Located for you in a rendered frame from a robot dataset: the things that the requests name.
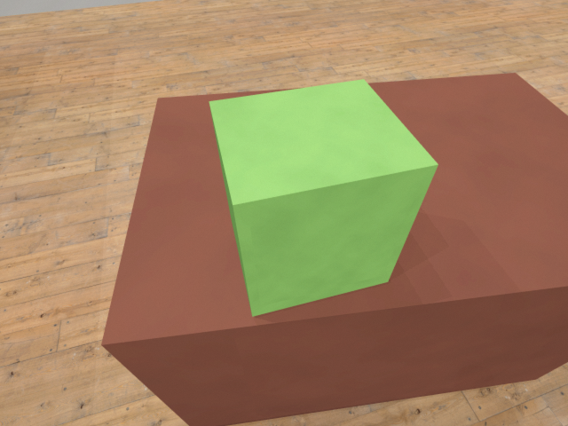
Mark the carton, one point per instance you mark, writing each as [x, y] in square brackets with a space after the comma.
[323, 185]

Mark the pedestal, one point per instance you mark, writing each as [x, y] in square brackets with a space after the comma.
[477, 298]

